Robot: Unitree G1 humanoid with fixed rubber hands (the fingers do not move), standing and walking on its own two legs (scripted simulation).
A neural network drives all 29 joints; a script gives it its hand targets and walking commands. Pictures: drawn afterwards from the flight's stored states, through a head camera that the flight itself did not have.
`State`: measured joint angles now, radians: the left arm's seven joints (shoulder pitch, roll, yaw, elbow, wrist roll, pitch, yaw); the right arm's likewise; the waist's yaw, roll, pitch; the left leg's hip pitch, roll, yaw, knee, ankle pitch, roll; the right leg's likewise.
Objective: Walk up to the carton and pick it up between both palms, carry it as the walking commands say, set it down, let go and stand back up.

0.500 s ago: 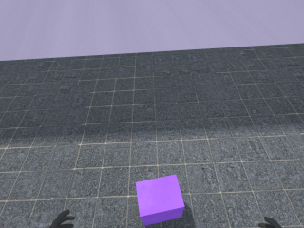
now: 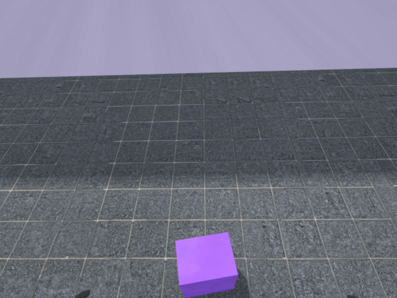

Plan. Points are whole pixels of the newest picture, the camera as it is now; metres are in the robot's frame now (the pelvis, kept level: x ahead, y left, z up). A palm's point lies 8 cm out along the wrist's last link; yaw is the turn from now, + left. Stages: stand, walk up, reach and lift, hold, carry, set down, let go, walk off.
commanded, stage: stand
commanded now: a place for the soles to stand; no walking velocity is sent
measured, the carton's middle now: (205, 266) +0.36 +0.02 -0.65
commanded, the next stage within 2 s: reach and lift in 0.16 s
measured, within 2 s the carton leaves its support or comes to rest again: neither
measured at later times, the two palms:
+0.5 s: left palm out of the picture +0.14 +0.29 -0.13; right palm (330, 281) +0.18 -0.25 -0.12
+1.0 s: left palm (111, 263) +0.25 +0.26 -0.18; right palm (300, 248) +0.27 -0.23 -0.18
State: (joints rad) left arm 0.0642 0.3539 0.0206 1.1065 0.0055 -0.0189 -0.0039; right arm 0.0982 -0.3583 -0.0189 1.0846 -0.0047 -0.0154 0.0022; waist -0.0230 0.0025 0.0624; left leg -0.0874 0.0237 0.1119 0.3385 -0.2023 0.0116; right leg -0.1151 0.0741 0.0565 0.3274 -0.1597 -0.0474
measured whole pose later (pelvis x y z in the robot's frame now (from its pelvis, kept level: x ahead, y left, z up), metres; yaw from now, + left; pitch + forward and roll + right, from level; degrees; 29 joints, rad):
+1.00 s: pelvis -0.05 +0.01 -0.09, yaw +4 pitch +19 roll +1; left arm -0.34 0.21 0.16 0.64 -0.05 0.19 0.02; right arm -0.34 -0.34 -0.12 0.65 0.09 0.17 0.08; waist -0.02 0.00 0.05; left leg -0.97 -0.02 0.08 1.07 -0.42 0.05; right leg -1.00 0.01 0.01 1.09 -0.42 -0.02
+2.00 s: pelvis -0.09 -0.01 -0.25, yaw +7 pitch +48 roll +2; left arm -0.86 0.23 0.24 0.79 -0.10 0.05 0.05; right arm -0.88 -0.27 -0.19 0.78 0.10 0.06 -0.04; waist -0.01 0.00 -0.12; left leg -1.96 -0.01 0.05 1.59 -0.47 0.02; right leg -1.98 0.00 -0.05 1.61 -0.47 -0.07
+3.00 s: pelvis -0.12 -0.01 -0.42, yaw +6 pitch +28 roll +1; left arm -1.26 0.40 -0.03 1.11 -0.41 0.00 0.11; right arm -1.26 -0.45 0.08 1.07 0.38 0.00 -0.09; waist 0.00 0.03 0.43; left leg -2.16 0.02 0.08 2.24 -0.57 0.05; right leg -2.17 -0.04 -0.08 2.26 -0.57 -0.10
